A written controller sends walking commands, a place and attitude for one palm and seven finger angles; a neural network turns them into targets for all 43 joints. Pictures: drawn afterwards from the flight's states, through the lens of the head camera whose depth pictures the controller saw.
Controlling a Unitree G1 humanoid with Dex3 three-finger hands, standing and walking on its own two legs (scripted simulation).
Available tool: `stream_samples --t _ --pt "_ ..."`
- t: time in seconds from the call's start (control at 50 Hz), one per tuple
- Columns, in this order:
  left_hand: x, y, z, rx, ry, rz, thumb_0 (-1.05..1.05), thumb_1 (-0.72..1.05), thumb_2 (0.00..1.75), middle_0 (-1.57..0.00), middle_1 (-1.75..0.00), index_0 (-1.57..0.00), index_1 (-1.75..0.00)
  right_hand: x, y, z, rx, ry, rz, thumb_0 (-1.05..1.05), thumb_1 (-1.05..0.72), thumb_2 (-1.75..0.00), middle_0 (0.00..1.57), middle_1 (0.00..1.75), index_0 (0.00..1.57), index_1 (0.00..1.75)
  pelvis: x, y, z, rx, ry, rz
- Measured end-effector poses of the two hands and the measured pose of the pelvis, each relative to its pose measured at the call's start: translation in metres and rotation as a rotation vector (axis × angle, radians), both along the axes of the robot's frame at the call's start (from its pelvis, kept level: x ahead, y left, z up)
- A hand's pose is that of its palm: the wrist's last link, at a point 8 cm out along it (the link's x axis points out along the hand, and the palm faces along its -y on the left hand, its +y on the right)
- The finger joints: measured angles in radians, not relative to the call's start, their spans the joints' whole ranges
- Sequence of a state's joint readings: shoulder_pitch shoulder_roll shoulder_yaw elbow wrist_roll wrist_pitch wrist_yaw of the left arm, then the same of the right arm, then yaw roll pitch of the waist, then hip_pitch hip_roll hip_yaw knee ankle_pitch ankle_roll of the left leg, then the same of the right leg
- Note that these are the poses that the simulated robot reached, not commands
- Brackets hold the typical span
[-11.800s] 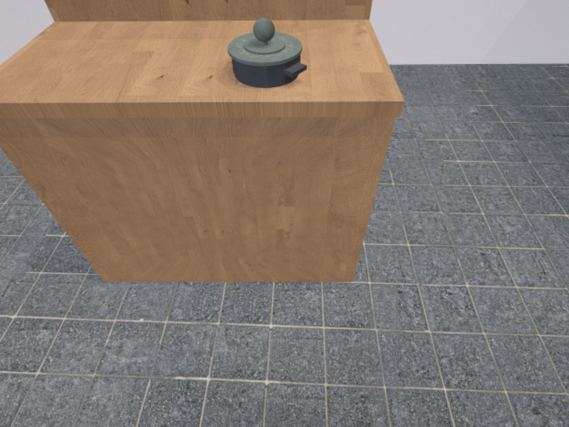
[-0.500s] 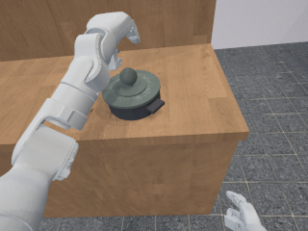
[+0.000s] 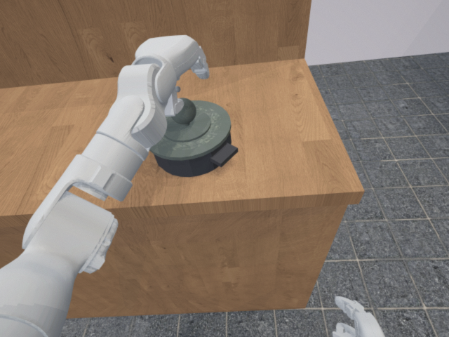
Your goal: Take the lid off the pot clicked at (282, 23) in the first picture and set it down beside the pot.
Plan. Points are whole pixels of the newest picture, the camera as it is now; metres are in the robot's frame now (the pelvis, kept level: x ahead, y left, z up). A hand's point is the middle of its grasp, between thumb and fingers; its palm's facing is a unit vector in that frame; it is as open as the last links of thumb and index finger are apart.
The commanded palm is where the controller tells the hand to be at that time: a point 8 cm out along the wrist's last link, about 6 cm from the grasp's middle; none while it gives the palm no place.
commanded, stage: move the open hand above the knob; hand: left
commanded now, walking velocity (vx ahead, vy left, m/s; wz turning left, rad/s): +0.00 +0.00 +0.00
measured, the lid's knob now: (183, 111) +0.49 +0.09 +0.17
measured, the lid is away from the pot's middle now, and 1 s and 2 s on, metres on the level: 0.00 0.01 0.01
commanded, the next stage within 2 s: lower the open fingers around the knob in 0.02 s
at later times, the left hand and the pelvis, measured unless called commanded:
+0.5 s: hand (175, 87) +0.46 +0.08 +0.24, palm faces -0.12 -0.08 -0.99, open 10.1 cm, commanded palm +0.42 +0.09 +0.29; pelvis +0.00 +0.00 +0.00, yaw +0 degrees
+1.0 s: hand (176, 107) +0.45 +0.09 +0.20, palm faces -0.16 -0.07 -0.99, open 10.1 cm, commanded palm +0.43 +0.10 +0.25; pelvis +0.00 +0.00 +0.00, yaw +0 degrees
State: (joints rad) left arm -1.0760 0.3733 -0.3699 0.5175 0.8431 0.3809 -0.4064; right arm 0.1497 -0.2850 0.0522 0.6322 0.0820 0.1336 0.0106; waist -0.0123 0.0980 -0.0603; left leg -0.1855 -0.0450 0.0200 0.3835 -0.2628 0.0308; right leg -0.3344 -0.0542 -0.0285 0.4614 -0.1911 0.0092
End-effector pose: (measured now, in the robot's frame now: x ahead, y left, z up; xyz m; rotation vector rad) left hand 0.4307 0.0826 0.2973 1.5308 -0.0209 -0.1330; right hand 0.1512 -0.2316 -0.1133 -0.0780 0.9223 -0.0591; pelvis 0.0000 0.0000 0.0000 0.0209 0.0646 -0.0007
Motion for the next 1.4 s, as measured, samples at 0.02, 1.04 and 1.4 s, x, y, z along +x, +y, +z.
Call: stream_samples --t 0.02,1.04,1.4 --pt "0.0 -0.001 0.002 0.0 -0.006 -0.01 0.0 -0.43 1.73 -0.9 -0.09 -0.9 -0.08 0.002 0.0 0.001 -0.004 -0.008 -0.002 0.01 -0.91 -0.9 0.2 0.3 0.2 0.3 0.0 0.0 0.0 0.0 -0.002 0.001" --pt "0.011 0.018 -0.038 -0.048 0.1 0.074 0.0 -0.43 1.73 -0.87 -0.08 -0.9 -0.08 0.003 0.002 0.003 -0.014 -0.002 -0.012 0.01 -0.91 -0.9 0.2 0.3 0.2 0.3 0.004 0.002 0.0 -0.004 0.004 0.003" --pt "0.011 0.018 -0.059 -0.058 0.143 0.071 0.0 -0.43 1.73 -0.88 -0.08 -0.87 -0.08 -0.004 0.0 0.0 -0.016 0.027 -0.025 0.01 -0.91 -0.9 0.2 0.3 0.2 0.3 0.005 0.003 0.0 -0.007 0.005 0.002"
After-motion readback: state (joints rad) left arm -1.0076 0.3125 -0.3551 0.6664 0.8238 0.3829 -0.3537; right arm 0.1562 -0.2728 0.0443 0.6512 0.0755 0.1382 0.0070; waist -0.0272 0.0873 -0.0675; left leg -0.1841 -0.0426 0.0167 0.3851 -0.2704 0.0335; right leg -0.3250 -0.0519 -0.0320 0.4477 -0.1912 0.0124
